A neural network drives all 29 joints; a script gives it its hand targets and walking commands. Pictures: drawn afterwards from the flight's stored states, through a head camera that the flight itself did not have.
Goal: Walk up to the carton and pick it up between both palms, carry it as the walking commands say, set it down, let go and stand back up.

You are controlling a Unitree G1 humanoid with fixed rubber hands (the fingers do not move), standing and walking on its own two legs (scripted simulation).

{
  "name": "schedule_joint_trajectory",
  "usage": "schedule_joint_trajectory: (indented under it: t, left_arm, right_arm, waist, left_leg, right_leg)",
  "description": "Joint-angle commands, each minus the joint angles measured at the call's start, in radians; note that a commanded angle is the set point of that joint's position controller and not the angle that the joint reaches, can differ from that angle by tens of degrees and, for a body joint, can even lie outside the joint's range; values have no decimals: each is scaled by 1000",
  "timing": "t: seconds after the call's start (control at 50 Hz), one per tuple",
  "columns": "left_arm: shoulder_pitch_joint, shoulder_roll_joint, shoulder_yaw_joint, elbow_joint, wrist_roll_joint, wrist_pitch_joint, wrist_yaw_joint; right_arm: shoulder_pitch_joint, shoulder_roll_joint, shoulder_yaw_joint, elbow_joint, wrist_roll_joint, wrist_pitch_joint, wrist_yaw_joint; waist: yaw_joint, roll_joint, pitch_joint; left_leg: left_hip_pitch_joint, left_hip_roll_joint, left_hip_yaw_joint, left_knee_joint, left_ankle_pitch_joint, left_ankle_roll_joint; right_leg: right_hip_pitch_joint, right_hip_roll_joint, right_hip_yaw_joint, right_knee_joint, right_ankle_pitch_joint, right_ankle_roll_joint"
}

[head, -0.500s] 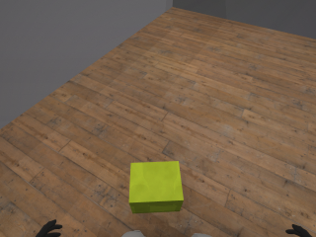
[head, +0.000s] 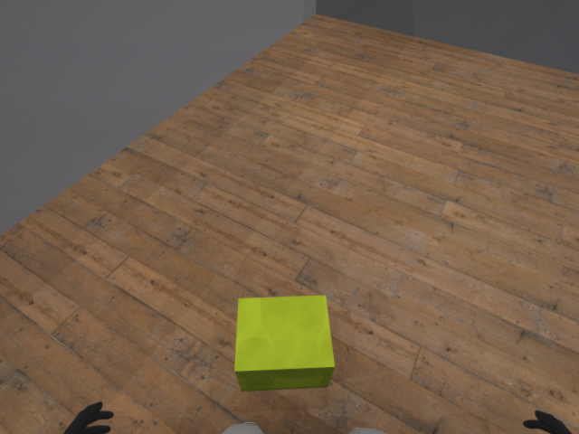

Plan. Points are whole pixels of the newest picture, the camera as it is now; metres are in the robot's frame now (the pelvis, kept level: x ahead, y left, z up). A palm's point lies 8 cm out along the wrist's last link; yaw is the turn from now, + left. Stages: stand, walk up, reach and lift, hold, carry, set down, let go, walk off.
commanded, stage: walk up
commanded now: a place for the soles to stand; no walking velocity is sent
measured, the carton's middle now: (283, 343) +0.47 +0.04 -0.63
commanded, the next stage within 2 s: none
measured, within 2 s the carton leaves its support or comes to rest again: neither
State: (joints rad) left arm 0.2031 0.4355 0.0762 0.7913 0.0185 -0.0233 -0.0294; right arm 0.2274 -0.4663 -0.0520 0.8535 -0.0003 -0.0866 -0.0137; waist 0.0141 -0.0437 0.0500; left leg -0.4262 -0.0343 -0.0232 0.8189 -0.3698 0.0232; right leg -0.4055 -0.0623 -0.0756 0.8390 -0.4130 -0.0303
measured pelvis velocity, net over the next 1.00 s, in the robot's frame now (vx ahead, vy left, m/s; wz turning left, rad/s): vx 0.00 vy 0.00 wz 0.01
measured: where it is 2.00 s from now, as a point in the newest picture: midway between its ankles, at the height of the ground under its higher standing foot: outside the picture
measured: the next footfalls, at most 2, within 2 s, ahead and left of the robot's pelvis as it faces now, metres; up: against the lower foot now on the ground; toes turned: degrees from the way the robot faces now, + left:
none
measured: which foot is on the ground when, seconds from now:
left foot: down 0.00-1.00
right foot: down 0.00-1.00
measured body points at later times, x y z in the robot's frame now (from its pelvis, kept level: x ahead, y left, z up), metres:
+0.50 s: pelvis +0.00 +0.00 +0.00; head +0.01 +0.02 +0.45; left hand +0.11 +0.33 -0.10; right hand +0.11 -0.35 -0.07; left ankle +0.04 +0.12 -0.70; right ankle +0.02 -0.12 -0.70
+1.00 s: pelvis +0.00 +0.00 +0.00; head +0.02 +0.01 +0.45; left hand +0.11 +0.33 -0.10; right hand +0.11 -0.35 -0.08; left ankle +0.04 +0.12 -0.70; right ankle +0.02 -0.12 -0.70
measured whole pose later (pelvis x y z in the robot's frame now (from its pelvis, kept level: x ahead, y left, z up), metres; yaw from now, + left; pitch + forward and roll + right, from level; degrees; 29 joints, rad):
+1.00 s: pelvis +0.00 +0.00 +0.00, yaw +0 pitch -1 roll +0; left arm 0.20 0.43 0.08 0.79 0.02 -0.02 -0.03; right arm 0.23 -0.47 -0.05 0.85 0.00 -0.09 -0.01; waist 0.01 -0.04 0.05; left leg -0.43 -0.04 -0.03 0.81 -0.37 0.02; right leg -0.40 -0.06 -0.08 0.83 -0.41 -0.03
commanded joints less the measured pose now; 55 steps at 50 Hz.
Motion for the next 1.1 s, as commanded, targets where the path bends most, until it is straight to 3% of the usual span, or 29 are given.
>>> schedule_joint_trajectory:
  t: [0.0,0.04,0.06,0.1,0.14,0.18,0.22,0.26,0.32,0.36,0.38,0.4,0.46,0.54,0.56,0.6,0.62,0.64,0.66,0.68,0.72,0.74,0.78,0.82,0.88,0.92,0.96,1.0,1.08]
  left_arm:
    - [-99,226,40,-38,9,-14,17]
    - [-134,195,34,-57,6,-7,16]
    - [-138,169,28,-54,0,-3,14]
    - [-125,152,26,-47,-5,-1,18]
    - [-98,158,28,-34,3,-13,18]
    - [-77,187,34,-30,9,-24,17]
    - [-57,220,43,-26,13,-28,19]
    - [-54,237,43,-31,8,-22,20]
    - [-121,209,32,-45,5,-9,16]
    - [-150,161,28,-57,-3,2,14]
    - [-135,154,26,-52,-1,5,19]
    - [-125,164,29,-48,-3,2,20]
    - [-72,170,33,-25,8,-19,16]
    - [-53,238,48,-28,10,-26,18]
    - [-70,241,44,-31,11,-23,18]
    - [-92,229,37,-39,10,-16,18]
    - [-126,201,30,-45,5,-10,17]
    - [-132,179,28,-49,3,-4,15]
    - [-133,161,28,-55,-1,2,15]
    - [-128,154,29,-49,-3,3,17]
    - [-106,158,27,-32,0,-12,18]
    - [-86,164,32,-27,8,-20,18]
    - [-54,212,43,-22,13,-27,16]
    - [-53,241,46,-32,10,-24,17]
    - [-107,225,38,-41,7,-15,17]
    - [-137,183,28,-50,4,-7,15]
    - [-135,159,27,-49,-1,1,17]
    - [-112,159,29,-38,1,-10,17]
    - [-47,217,46,-26,15,-28,18]
  right_arm:
    - [32,-165,-19,-16,-19,-19,-5]
    - [53,-193,-28,-22,-19,-26,-6]
    - [36,-213,-30,-20,-23,-30,-10]
    - [19,-258,-37,-21,-26,-33,-15]
    - [-24,-240,-28,-25,-25,-29,-18]
    - [-47,-196,-10,-36,-22,-20,-18]
    - [-53,-152,-7,-34,-16,-15,-12]
    - [-14,-170,-16,-24,-13,-14,-12]
    - [47,-176,-23,-11,-20,-24,-9]
    - [41,-229,-35,-12,-29,-33,-14]
    - [29,-253,-39,-17,-26,-33,-15]
    - [9,-260,-39,-24,-28,-31,-18]
    - [-56,-210,-16,-37,-25,-19,-18]
    - [-23,-167,-13,-24,-16,-14,-10]
    - [0,-163,-18,-14,-18,-13,-8]
    - [39,-160,-19,-11,-15,-21,-8]
    - [54,-177,-22,-12,-22,-26,-7]
    - [38,-203,-28,-20,-27,-31,-10]
    - [42,-238,-34,-18,-25,-35,-14]
    - [29,-261,-39,-22,-27,-34,-17]
    - [-22,-247,-30,-26,-25,-27,-20]
    - [-51,-219,-21,-36,-26,-22,-19]
    - [-62,-172,-6,-33,-19,-16,-14]
    - [-17,-164,-12,-18,-14,-13,-9]
    - [37,-159,-18,-13,-19,-22,-4]
    - [36,-197,-24,-18,-21,-30,-7]
    - [20,-246,-34,-21,-26,-32,-15]
    - [-25,-243,-29,-23,-28,-25,-18]
    - [-52,-165,-7,-37,-19,-16,-11]
  waist:
    - [-7,-46,-51]
    - [-21,21,-56]
    - [-16,78,-65]
    - [-1,130,-46]
    - [20,102,-37]
    - [32,48,-62]
    - [34,-34,-52]
    - [21,-26,-73]
    - [-17,-15,-58]
    - [-14,112,-61]
    - [-6,149,-38]
    - [-4,135,-26]
    - [35,73,-35]
    - [28,-49,-51]
    - [10,-54,-50]
    - [-10,-40,-73]
    - [-21,-1,-66]
    - [-16,61,-47]
    - [-15,122,-62]
    - [-10,119,-62]
    - [13,94,-49]
    - [25,74,-43]
    - [42,-16,-40]
    - [20,-54,-65]
    - [-16,-45,-57]
    - [-16,33,-62]
    - [-7,120,-55]
    - [11,103,-43]
    - [41,-19,-43]
  left_leg:
    - [26,19,-73,-104,117,31]
    - [87,85,-222,-206,185,71]
    - [92,165,-400,-283,169,117]
    - [113,243,-579,-346,184,191]
    - [57,220,-532,-314,232,171]
    - [-46,143,-365,-245,234,99]
    - [-123,38,-145,-102,153,28]
    - [-42,3,-38,-35,74,11]
    - [78,40,-132,-174,171,47]
    - [108,187,-471,-320,173,136]
    - [109,240,-574,-359,145,189]
    - [101,251,-596,-367,135,203]
    - [-36,176,-438,-302,147,123]
    - [-76,3,-40,-34,79,5]
    - [-29,12,-31,-49,79,11]
    - [61,26,-87,-127,149,33]
    - [85,51,-167,-186,185,54]
    - [87,126,-328,-249,196,90]
    - [105,205,-505,-319,193,154]
    - [116,251,-599,-353,157,193]
    - [63,227,-543,-327,176,178]
    - [-21,196,-470,-295,188,138]
    - [-140,72,-208,-166,149,49]
    - [-72,1,-38,-36,55,12]
    - [54,24,-85,-135,150,31]
    - [90,121,-298,-243,207,87]
    - [100,225,-550,-333,191,181]
    - [47,219,-527,-329,168,170]
    - [-151,53,-182,-142,126,39]
  right_leg:
    - [82,-202,228,-316,-26,-138]
    - [4,-105,116,-188,-9,-72]
    - [-15,-37,87,-92,-35,-34]
    - [-69,4,117,-52,-115,-19]
    - [8,-5,134,-131,-47,-31]
    - [145,-60,178,-231,50,-53]
    - [207,-167,272,-339,13,-117]
    - [157,-247,302,-367,0,-176]
    - [52,-154,157,-238,37,-103]
    - [-48,-8,81,-29,-50,-25]
    - [-79,6,104,-23,-118,-21]
    - [-79,7,114,-52,-138,-20]
    - [93,-28,160,-210,-36,-43]
    - [175,-240,329,-397,-64,-167]
    - [137,-250,304,-380,-40,-178]
    - [85,-195,214,-291,37,-132]
    - [34,-138,145,-211,48,-95]
    - [-20,-65,91,-111,15,-49]
    - [-45,-3,92,-26,-51,-18]
    - [-69,10,112,-32,-129,-15]
    - [9,0,133,-129,-87,-26]
    - [89,-24,157,-191,-7,-36]
    - [200,-123,236,-323,-25,-95]
    - [173,-244,320,-402,-84,-169]
    - [78,-191,211,-298,24,-128]
    - [11,-70,97,-144,16,-50]
    - [-37,9,107,-49,-73,-23]
    - [11,3,124,-126,-77,-28]
    - [225,-146,260,-328,-39,-110]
